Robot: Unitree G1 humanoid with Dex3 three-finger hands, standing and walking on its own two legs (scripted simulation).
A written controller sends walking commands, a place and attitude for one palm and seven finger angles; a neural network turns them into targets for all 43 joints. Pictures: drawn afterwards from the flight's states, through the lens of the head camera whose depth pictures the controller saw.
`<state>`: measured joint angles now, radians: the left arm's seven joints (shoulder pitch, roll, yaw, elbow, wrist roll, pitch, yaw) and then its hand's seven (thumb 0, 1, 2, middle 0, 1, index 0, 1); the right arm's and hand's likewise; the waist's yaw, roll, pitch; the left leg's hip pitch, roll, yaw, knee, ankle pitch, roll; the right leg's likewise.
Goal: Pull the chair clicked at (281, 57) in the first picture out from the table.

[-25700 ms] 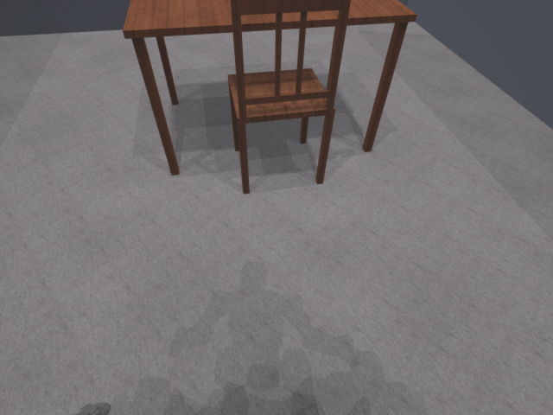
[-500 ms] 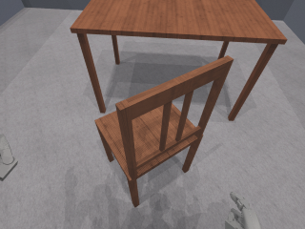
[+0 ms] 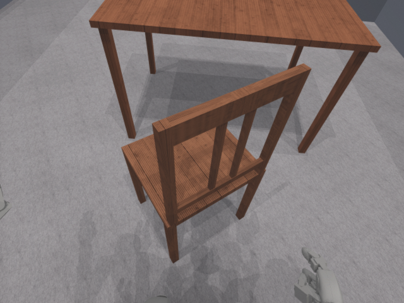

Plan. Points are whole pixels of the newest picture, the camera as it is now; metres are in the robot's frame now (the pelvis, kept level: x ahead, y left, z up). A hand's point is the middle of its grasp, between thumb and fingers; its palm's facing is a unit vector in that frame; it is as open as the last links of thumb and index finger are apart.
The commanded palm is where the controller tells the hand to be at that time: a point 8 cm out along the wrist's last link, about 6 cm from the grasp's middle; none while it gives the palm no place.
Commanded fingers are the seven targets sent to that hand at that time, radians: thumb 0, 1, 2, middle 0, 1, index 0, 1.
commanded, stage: step back with the hand held close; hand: left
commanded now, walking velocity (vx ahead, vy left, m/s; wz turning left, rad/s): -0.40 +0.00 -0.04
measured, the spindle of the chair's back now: (216, 159) +0.48 -0.02 -0.07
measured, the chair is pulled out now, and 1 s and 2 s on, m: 0.43 0.43 0.43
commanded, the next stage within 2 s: stop stepping back and stand still in 0.40 s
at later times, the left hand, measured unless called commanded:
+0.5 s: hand out of the picture +0.13 +0.26 +0.18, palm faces +0.34 -0.83 -0.43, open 7.4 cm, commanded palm +0.07 +0.30 +0.19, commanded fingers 0.00 0.90 0.90 -0.20 -0.30 -0.20 -0.30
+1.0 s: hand out of the picture +0.04 +0.24 +0.18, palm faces +0.35 -0.84 -0.42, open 7.4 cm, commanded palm -0.01 +0.29 +0.19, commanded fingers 0.00 0.90 0.90 -0.20 -0.30 -0.20 -0.30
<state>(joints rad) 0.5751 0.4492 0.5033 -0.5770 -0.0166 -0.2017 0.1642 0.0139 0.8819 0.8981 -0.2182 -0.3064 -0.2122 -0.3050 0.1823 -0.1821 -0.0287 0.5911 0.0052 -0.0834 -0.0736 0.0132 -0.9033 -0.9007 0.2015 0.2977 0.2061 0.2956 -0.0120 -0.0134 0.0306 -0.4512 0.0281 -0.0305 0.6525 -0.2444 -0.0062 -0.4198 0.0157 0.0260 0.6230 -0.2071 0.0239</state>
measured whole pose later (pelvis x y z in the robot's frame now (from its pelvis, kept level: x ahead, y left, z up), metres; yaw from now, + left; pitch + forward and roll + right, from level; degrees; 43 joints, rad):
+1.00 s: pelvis -0.17 +0.00 +0.02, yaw -4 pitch -2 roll -1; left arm 0.57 0.39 0.38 -0.45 -0.05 -0.20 0.15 0.02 0.88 0.90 -0.21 -0.31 -0.21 -0.30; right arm 0.27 -0.22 -0.01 0.63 0.02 -0.12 -0.07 0.02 -0.91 -0.90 0.20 0.30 0.20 0.30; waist -0.04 -0.01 -0.03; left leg -0.25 -0.01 0.00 0.46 -0.19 0.03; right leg -0.12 0.00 -0.01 0.42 -0.27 0.01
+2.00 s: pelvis -0.17 -0.02 +0.02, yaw -1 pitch -1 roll -1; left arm 0.37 0.16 0.00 1.16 0.00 0.02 0.03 0.00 0.92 0.90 -0.20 -0.30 -0.20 -0.30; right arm 0.34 -0.14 0.00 1.12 -0.01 0.02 -0.04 0.01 -0.91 -0.90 0.20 0.30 0.20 0.30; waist 0.00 0.03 0.05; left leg -0.26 -0.01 -0.04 0.45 -0.16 0.01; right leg -0.12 0.00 -0.05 0.42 -0.28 -0.01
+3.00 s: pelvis -0.15 -0.03 +0.02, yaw -2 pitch -2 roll +0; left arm 0.34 0.10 0.00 1.14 0.00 0.00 0.04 0.00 0.90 0.90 -0.20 -0.30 -0.20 -0.30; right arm 0.29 -0.13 -0.01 1.14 -0.01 0.00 -0.05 0.01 -0.91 -0.90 0.20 0.30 0.20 0.29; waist 0.00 0.01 0.04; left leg -0.21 0.00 -0.03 0.44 -0.20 -0.01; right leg -0.08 0.02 -0.04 0.42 -0.31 -0.03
